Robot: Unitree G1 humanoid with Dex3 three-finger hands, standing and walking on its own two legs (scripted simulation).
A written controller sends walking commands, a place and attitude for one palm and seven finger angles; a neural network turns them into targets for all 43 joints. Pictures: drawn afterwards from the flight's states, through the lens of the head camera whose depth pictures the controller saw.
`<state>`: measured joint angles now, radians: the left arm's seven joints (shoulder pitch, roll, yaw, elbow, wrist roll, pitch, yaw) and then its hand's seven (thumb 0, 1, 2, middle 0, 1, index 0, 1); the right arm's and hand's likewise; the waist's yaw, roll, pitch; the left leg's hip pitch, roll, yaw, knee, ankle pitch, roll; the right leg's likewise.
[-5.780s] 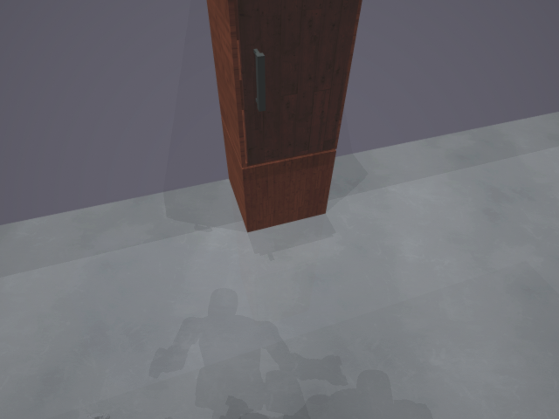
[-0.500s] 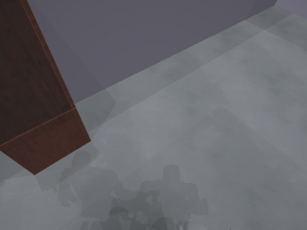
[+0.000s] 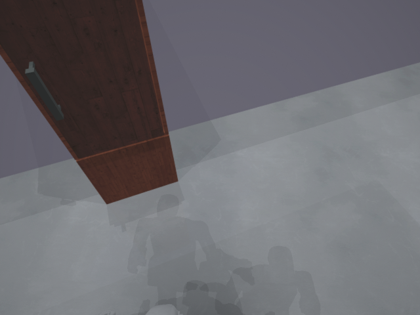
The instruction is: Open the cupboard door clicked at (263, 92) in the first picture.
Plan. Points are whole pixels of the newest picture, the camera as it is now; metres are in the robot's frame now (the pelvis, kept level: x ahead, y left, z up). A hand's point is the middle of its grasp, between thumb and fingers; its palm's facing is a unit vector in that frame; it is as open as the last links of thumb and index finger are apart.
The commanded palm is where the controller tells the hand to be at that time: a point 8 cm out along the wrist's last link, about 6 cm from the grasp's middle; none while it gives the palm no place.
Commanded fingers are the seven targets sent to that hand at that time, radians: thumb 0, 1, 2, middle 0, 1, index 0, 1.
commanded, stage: turn to face it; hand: left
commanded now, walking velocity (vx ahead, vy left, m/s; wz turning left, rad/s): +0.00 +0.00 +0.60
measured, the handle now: (46, 92) +0.68 +0.53 -0.01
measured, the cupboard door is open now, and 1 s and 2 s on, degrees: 0 0 0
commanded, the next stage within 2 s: take the last steps up to it in 0.60 s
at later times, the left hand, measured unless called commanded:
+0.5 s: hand out of the picture +0.06 +0.22 -0.15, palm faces +0.26 -0.92 -0.31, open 7.4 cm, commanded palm none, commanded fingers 0.00 0.90 0.90 -0.20 -0.30 -0.20 -0.30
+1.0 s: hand out of the picture -0.11 +0.17 -0.18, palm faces +0.47 -0.86 -0.20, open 7.4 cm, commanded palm none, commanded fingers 0.00 0.90 0.90 -0.20 -0.30 -0.20 -0.30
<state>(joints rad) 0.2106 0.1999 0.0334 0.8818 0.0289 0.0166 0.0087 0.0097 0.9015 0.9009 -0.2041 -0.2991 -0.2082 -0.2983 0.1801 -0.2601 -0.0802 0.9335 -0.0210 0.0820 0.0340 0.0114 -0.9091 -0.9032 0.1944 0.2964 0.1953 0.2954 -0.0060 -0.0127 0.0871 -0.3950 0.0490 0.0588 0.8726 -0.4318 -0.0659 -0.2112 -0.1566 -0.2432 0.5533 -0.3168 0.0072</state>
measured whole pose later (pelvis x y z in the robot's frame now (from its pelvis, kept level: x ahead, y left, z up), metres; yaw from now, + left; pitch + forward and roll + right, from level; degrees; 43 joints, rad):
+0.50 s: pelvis +0.01 -0.01 -0.01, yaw +14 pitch +0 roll +1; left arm 0.17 0.21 0.04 0.88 0.01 0.01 0.01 0.01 0.91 0.90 -0.20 -0.30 -0.20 -0.30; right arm 0.17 -0.24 -0.06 0.92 -0.02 0.05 0.01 0.01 -0.90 -0.90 0.20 0.30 0.20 0.30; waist -0.01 0.05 0.07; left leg -0.32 -0.03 -0.08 0.64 -0.34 -0.02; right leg -0.29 -0.04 -0.08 0.62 -0.31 0.00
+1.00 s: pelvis +0.01 +0.02 -0.01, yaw +23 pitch +0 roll +0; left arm 0.39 0.21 0.05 1.09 0.02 0.01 0.00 0.01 0.91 0.90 -0.20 -0.30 -0.20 -0.30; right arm 0.19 -0.19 -0.03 1.00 -0.03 -0.01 0.01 0.01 -0.91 -0.90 0.19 0.30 0.20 0.30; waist 0.06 -0.03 0.02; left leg -0.18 0.03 0.09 0.52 -0.34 0.02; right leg -0.24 -0.10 -0.19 0.63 -0.40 0.01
